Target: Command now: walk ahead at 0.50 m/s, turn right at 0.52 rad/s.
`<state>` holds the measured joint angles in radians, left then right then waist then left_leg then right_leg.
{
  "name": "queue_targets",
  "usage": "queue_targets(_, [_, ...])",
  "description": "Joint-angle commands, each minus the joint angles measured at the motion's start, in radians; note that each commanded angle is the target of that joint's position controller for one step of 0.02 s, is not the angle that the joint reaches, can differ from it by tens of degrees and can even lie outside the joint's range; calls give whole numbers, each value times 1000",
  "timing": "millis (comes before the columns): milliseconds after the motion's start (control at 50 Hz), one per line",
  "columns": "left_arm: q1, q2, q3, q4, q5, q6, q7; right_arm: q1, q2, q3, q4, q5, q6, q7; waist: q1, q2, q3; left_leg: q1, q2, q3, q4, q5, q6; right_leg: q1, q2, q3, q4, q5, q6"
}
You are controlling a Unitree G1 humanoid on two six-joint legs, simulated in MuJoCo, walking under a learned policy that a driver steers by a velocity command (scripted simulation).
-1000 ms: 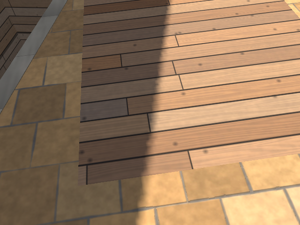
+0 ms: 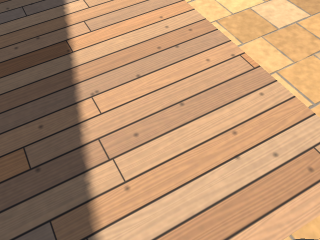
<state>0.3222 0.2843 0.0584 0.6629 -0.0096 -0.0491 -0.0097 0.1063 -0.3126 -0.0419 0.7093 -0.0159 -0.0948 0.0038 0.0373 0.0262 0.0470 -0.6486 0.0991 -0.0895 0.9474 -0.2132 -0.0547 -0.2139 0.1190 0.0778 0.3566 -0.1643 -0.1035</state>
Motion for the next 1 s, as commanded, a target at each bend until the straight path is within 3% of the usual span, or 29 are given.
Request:
queue_targets(20, [-29, 170, 48, -64, -7, -12, 21, -41, -42, -5, -55, -1, -4, 1, -9, -84, -53, 87, -43, 43, -218, 209, -27, -55, -197, 151, -119, 211, -145])
queue_targets(80, [30, 167, 46, -28, -8, -10, 21, -118, -39, 0, -68, 13, -16, 16, 39, -106, -52, 160, -69, 49, -354, 352, -16, -39, -216, 166, -109, 116, -117])
queue_targets(140, [64, 158, 44, 1, -11, -7, 19, -149, -74, -13, -85, 18, -28, 26, 47, -120, -37, 136, -69, 29, -430, 286, 25, 76, -270, 232, -44, 95, -106])
queue_targets(180, [59, 163, 47, 11, -6, -1, 20, -122, -94, -24, -84, 19, -34, 29, 25, -146, -30, 159, -74, 37, -450, 193, 59, 130, -300, 268, -3, 150, -92])
queue_targets(200, [46, 161, 46, 12, -6, 4, 20, -72, -102, -31, -73, 18, -37, 27, -7, -155, -41, 222, -86, 59, -479, 167, 82, 138, -292, 265, 41, 227, -79])
queue_targets(220, [38, 138, 38, 8, -4, 5, 19, 24, -129, -47, -48, 13, -40, 22, -55, -143, -98, 363, -88, 68, -500, 173, 114, 129, -243, 231, 154, 346, -54])
queue_targets(240, [32, 99, 19, -10, 8, 5, 19, 178, -175, -61, -31, 0, -43, 17, -124, -74, -239, 610, 43, -64, -467, 189, 181, 25, -186, 173, 403, 265, -17])
queue_targets(260, [178, 32, -2, -13, -11, -8, 17, 301, -263, -89, 8, -3, -31, 17, -95, 210, -383, 984, 252, -487, -514, 7, 356, -341, -30, 59, 773, -140, 72])
queue_targets(280, [163, 84, 1, -8, -19, -16, 20, 334, -186, -73, 27, 29, -26, 29, -120, 228, -360, 1004, 290, -704, -649, -257, 368, -512, -36, 106, 895, -410, 80])
queue_targets(300, [42, 153, 21, -22, -28, -18, 19, 276, -127, -55, 18, 34, -22, 26, -137, 118, -204, 882, 259, -584, -667, -323, 317, -577, -92, 109, 943, -333, 74])
queue_targets(320, [-35, 151, 19, -42, -17, -19, 20, 210, -106, -45, 4, 22, -14, 22, -119, 48, -126, 755, 218, -460, -678, -243, 286, -565, -138, 59, 918, -256, 72])
queue_targets(340, [-76, 138, 18, -54, -1, -23, 18, 172, -83, -35, 3, 14, -9, 22, -99, 29, -59, 646, 178, -376, -704, -142, 284, -550, -169, 39, 855, -200, 75])
queue_targets(380, [-52, 105, 17, -47, 2, -22, 12, 145, -58, -24, 5, 5, -11, 20, -55, 72, -46, 545, 119, -269, -745, 4, 272, -460, -210, 24, 771, -136, 81])
queue_targets(420, [-43, 74, 10, -42, 2, -17, 10, 157, -73, -27, 19, 15, -16, 18, -45, 77, -50, 518, 108, -199, -769, 121, 287, -448, -219, -3, 707, -117, 95])
queue_targets(480, [-131, 49, -3, -68, 10, -22, 10, 180, -112, -37, 42, 23, -12, 10, -64, 47, -32, 519, 101, -116, -797, 241, 291, -470, -229, -25, 532, 8, 117])
queue_targets(560, [-259, 28, -13, -91, 1, -35, -4, 238, -130, -37, 78, 35, 1, 5, -113, 41, -12, 525, 68, -27, -794, 269, 256, -400, -197, -59, 297, 208, 120])
queue_targets(660, [-367, 45, -7, -132, -10, -46, -30, 308, -145, -40, 123, 41, 26, 1, -131, 46, 17, 652, 133, -50, -738, 303, 236, -397, -169, -61, 176, 171, 82])
queue_targets(700, [-329, 69, 3, -127, -7, -49, -34, 299, -163, -47, 129, 40, 36, -5, -93, 59, -8, 696, 145, -46, -670, 445, 217, -322, -147, -75, 144, 101, 52])
queue_targets(720, [-250, 91, 16, -106, -3, -49, -31, 280, -172, -49, 127, 42, 41, -8, -40, 62, -57, 690, 125, -19, -577, 604, 201, -197, -120, -102, 116, 99, 29])
queue_targets(740, [-106, 135, 39, -64, 2, -47, -23, 274, -157, -42, 121, 38, 43, -10, 29, 45, -153, 632, 78, 20, -409, 678, 175, 20, -117, -108, 109, 126, -3])
queue_targets(760, [83, 207, 59, -31, 14, -42, -10, 267, -107, -20, 91, 11, 39, -12, 100, -55, -310, 427, 23, 59, -107, 421, 139, 334, -298, 86, 159, 180, -72])
queue_targets(780, [116, 278, 71, -12, 15, -37, -14, 402, 11, 16, 76, 15, 16, -4, 29, -329, -432, 39, -155, 65, 230, -292, 77, 639, -518, 555, 62, -6, -237])
queue_targets(800, [127, 175, 48, -13, 2, -32, -13, 343, -96, -7, 92, 35, -1, 4, 75, -233, -411, -82, -112, -41, 339, -360, 81, 618, -502, 636, -17, -158, -225])
queue_targets(820, [56, 146, 35, -15, 1, -33, -10, 240, -138, -21, 59, 55, -12, 9, 68, -179, -249, -139, -64, -17, 346, -275, 88, 488, -465, 482, -40, -125, -182])
queue_targets(840, [-5, 132, 28, -18, 5, -32, -10, 185, -125, -18, 49, 49, -15, 7, 40, -101, -169, -112, -21, 10, 301, -187, 85, 349, -420, 372, -62, -24, -159])
queue_targets(860, [-50, 111, 22, -19, 12, -33, -14, 161, -115, -21, 45, 33, -13, 5, 11, -76, -110, -78, 3, 18, 243, -136, 75, 236, -385, 299, -92, 74, -150])
queue_targets(880, [-77, 90, 16, -19, 21, -38, -15, 185, -101, -23, 53, 31, -2, 6, -24, -92, -97, -18, 27, 9, 214, -99, 69, 164, -363, 238, -125, 125, -141])
queue_targets(920, [-91, 86, 19, -1, 15, -55, -18, 223, -57, -16, 70, 37, 25, 5, -53, -106, -86, 38, 35, 12, 174, -68, 54, 84, -353, 156, -181, 167, -146])
queue_targets(1000, [-68, 118, 32, 47, 25, -69, -5, 130, -40, -16, 40, 34, 43, 2, -40, -80, -25, -32, 29, -21, 19, 113, 34, 59, -347, 13, -238, 212, -129])
